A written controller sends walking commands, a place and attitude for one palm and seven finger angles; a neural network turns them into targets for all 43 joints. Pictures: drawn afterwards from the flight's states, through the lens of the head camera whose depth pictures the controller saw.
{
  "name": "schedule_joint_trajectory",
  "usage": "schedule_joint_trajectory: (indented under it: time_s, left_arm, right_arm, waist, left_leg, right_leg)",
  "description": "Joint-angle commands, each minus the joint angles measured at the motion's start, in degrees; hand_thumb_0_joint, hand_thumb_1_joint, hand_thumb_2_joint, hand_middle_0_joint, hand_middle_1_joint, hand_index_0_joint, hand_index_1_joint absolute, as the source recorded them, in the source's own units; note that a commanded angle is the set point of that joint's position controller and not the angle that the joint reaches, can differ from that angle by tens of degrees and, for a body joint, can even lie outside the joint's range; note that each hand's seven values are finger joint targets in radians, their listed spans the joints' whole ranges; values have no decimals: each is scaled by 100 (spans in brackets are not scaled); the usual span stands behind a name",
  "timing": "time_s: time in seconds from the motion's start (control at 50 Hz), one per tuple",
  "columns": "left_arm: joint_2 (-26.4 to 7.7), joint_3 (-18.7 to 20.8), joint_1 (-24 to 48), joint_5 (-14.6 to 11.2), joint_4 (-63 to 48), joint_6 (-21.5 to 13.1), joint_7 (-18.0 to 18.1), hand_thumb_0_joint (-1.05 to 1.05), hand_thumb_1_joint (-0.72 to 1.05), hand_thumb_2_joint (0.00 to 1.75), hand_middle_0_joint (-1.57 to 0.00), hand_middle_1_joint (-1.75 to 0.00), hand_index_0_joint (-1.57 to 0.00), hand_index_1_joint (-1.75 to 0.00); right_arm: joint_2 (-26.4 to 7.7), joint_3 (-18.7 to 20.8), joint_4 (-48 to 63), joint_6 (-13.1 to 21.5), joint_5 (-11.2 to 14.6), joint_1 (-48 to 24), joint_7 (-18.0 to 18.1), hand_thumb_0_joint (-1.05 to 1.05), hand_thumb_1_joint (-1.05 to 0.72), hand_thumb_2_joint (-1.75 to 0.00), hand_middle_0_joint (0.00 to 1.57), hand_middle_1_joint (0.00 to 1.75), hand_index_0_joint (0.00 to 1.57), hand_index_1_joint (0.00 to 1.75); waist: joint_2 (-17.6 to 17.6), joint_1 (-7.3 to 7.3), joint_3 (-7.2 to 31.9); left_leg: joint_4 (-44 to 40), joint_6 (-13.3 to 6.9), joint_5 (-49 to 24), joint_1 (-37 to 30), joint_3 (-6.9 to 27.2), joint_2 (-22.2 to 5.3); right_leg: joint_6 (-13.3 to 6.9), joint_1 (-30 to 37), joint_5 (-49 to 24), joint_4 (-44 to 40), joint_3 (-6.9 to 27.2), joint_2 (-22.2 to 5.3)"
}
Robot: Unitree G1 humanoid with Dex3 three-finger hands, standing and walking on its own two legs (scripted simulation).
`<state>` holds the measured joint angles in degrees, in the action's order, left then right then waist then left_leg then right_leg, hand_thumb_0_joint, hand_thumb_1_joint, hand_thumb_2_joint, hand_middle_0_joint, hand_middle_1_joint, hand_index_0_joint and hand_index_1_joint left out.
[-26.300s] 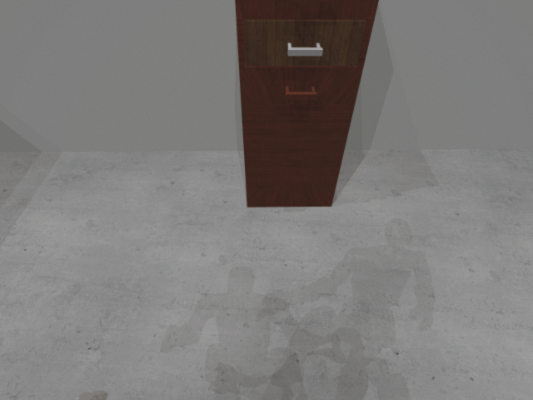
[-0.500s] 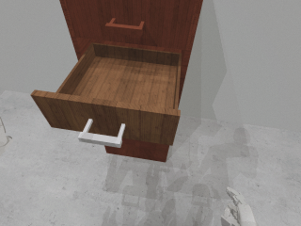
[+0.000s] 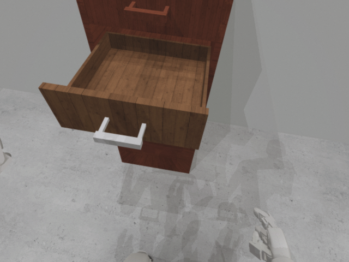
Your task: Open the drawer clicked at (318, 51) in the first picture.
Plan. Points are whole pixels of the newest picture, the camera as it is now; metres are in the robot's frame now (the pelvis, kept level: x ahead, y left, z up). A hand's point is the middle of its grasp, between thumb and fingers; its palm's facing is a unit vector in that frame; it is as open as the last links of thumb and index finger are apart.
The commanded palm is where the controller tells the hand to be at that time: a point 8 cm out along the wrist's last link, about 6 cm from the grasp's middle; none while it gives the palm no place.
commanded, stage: step back with the hand held close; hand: left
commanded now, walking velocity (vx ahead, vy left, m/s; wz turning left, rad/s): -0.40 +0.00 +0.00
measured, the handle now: (121, 132) +0.38 +0.17 +0.06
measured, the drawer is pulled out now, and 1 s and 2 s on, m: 0.30 0.30 0.30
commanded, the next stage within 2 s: stop stepping back and stand still in 0.22 s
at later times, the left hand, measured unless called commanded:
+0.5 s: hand out of the picture +0.03 +0.23 +0.24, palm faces +0.47 -0.74 -0.48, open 7.5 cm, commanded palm -0.03 +0.27 +0.25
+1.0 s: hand out of the picture -0.06 +0.22 +0.25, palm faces +0.51 -0.74 -0.43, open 7.5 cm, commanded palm -0.12 +0.26 +0.25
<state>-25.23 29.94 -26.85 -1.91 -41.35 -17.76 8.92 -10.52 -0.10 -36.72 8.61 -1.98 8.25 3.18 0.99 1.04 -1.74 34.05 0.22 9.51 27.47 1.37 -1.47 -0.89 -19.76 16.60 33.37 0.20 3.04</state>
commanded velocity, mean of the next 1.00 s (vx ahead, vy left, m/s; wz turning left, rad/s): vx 0.05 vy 0.02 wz -0.01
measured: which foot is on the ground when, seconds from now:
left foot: down 0.00-0.02, up 0.04-0.18, down 0.20-0.48, up 0.50-0.66, down 0.68-0.88, up 0.90-1.00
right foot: down 0.00-0.20, up 0.22-0.46, down 0.48-1.00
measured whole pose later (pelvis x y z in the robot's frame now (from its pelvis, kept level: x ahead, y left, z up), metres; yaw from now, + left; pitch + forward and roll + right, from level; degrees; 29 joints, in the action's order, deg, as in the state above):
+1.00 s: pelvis -0.23 -0.02 +0.01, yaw +3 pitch -2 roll +1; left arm -25.1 26.9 -28.5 -0.7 -37.7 -15.5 8.0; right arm -11.2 -0.1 -39.0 5.8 -0.9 16.7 3.3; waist 2.3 -0.8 1.7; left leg 53.2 -0.2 21.9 27.2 -3.0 -2.4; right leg -3.8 -16.2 13.5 31.5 -6.0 -0.5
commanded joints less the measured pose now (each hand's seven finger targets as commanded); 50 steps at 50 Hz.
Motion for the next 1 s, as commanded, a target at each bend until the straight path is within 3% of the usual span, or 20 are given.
schedule_joint_trajectory:
  time_s: [0.0,0.04,0.1,0.14,0.16,0.18,0.26,0.32,0.42,0.46,0.48,0.54,0.6,0.68,0.72,0.82,0.86,0.88,0.92,0.98]
  left_arm:
    - [-1269,643,-132,-158,-919,-125,71,0,90,90,-20,-30,-20,-30]
    - [-1308,776,-260,-100,-870,56,90,0,90,90,-20,-30,-20,-30]
    - [-1118,710,-348,-42,-802,148,64,0,90,90,-20,-30,-20,-30]
    - [-1087,578,-233,-90,-1048,97,31,0,90,90,-20,-30,-20,-30]
    - [-1132,562,-205,-95,-1274,-3,5,0,90,90,-20,-30,-20,-30]
    - [-1277,669,-291,-101,-1425,-79,8,0,90,90,-20,-30,-20,-30]
    - [-1053,567,-358,-153,-1697,-63,9,0,90,90,-20,-30,-20,-30]
    - [-806,347,-381,-137,-1445,135,-10,0,90,90,-20,-30,-20,-30]
    - [-1089,527,-224,-124,-1086,337,82,0,90,90,-20,-30,-20,-30]
    - [-1483,766,91,-142,-1010,328,108,0,90,90,-20,-30,-20,-30]
    - [-1549,769,535,-102,-1170,237,135,0,90,90,-20,-30,-20,-30]
    - [-958,390,135,-64,-516,350,129,0,90,90,-20,-30,-20,-30]
    - [-872,193,212,-9,-469,301,163,0,90,90,-20,-30,-20,-30]
    - [-1100,322,687,46,-914,-34,177,0,90,90,-20,-30,-20,-30]
    - [-1009,320,415,154,-626,24,139,0,90,90,-20,-30,-20,-30]
    - [-969,271,-41,113,-507,96,138,0,90,90,-20,-30,-20,-30]
    - [-1343,550,239,26,-722,78,103,0,90,90,-20,-30,-20,-30]
    - [-1572,861,525,-6,-860,-96,126,0,90,90,-20,-30,-20,-30]
    - [-1143,595,384,42,-575,-24,93,0,90,90,-20,-30,-20,-30]
    - [-1014,426,347,14,-330,12,69,0,90,90,-20,-30,-20,-30]
  right_arm:
    - [-808,390,929,190,266,-306,38,0,-90,-90,20,30,20,30]
    - [-619,290,1087,-7,235,-426,63,0,-90,-90,20,30,20,30]
    - [-551,148,1065,-163,169,-440,172,0,-90,-90,20,30,20,30]
    - [-773,259,977,-173,149,-300,219,0,-90,-90,20,30,20,30]
    - [-1003,401,1088,-107,145,-343,214,0,-90,-90,20,30,20,30]
    - [-978,488,1133,-43,202,-341,169,0,-90,-90,20,30,20,30]
    - [-862,458,886,302,26,6,35,0,-90,-90,20,30,20,30]
    - [-845,416,849,368,68,-49,-68,0,-90,-90,20,30,20,30]
    - [-890,288,1167,173,183,-242,8,0,-90,-90,20,30,20,30]
    - [-825,266,1084,-30,117,-204,35,0,-90,-90,20,30,20,30]
    - [-820,209,1038,-20,112,-246,22,0,-90,-90,20,30,20,30]
    - [-744,241,988,-73,151,-53,141,0,-90,-90,20,30,20,30]
    - [-820,194,881,24,112,47,254,0,-90,-90,20,30,20,30]
    - [-942,229,936,231,140,167,253,0,-90,-90,20,30,20,30]
    - [-864,235,982,283,187,58,170,0,-90,-90,20,30,20,30]
    - [-961,260,975,223,124,-31,131,0,-90,-90,20,30,20,30]
    - [-876,335,977,113,137,7,82,0,-90,-90,20,30,20,30]
    - [-957,311,899,144,38,65,39,0,-90,-90,20,30,20,30]
    - [-747,345,826,129,125,305,55,0,-90,-90,20,30,20,30]
    - [-720,279,805,105,138,143,186,0,-90,-90,20,30,20,30]
  waist:
    - [801,-72,1720]
    - [1064,-43,1283]
    - [774,-137,1159]
    - [-53,-248,1179]
    - [-1116,-91,1224]
    - [-1473,-52,1423]
    - [-1360,-119,1566]
    - [-1298,-156,1181]
    - [-848,-213,458]
    - [1011,-192,347]
    - [923,-113,519]
    - [813,-220,461]
    - [337,-283,219]
    - [-1911,-324,304]
    - [-1512,-287,20]
    - [-886,-109,178]
    - [1536,-111,200]
    - [846,-214,364]
    - [639,-256,442]
    - [649,-235,99]
  left_leg:
    - [1452,138,1067,-515,-103,235]
    - [2254,122,1795,108,56,154]
    - [343,140,1350,-576,-289,80]
    - [-1260,46,-675,-1147,-215,-68]
    - [-1479,-347,-2067,-1012,932,-1096]
    - [-1565,-609,-2583,-1241,1207,-1750]
    - [-995,-801,-4695,-2215,763,-1744]
    - [-1347,-719,-3115,-1810,604,-1545]
    - [-1612,-170,2338,12,-31,-573]
    - [1404,149,1254,-579,-282,166]
    - [2012,126,1198,-394,-147,65]
    - [1426,6,1281,-996,-341,-101]
    - [-427,-183,1554,-1415,-539,-94]
    - [-2441,-863,3242,-1091,1957,-1628]
    - [-2666,-1018,3500,-219,1777,-1635]
    - [-1289,-463,2909,783,255,-808]
    - [2259,-106,1677,1326,-477,117]
    - [2845,-4,1357,1181,-226,-98]
    - [2494,-60,1434,262,-218,-274]
    - [982,-119,1170,-636,-532,-299]
  right_leg:
    - [-756,786,-4010,-1252,1678,-2215]
    - [-947,702,-4086,-1311,1464,-2320]
    - [-625,640,-4496,-911,656,-1666]
    - [-123,642,-3386,-361,257,-1069]
    - [168,472,-1823,255,57,-509]
    - [163,238,287,897,43,-332]
    - [160,-639,1063,2001,155,-118]
    - [201,-237,1021,1654,-105,-80]
    - [-78,1380,1002,-1118,-293,-328]
    - [-900,-437,2133,-2760,2003,-2220]
    - [-1017,-403,1761,-2708,2163,-2428]
    - [-617,-806,2110,-2283,894,-1843]
    - [-529,-733,2356,-1819,684,-1580]
    - [80,-682,1173,1340,-511,-316]
    - [15,-429,1118,2187,-280,-356]
    - [-200,1767,1095,-402,-518,-349]
    - [-1208,1224,2017,-2484,2878,-2500]
    - [-1281,1119,667,-2399,2642,-2632]
    - [-1041,36,2464,-2488,1833,-2227]
    - [-839,-615,2289,-2342,1027,-1896]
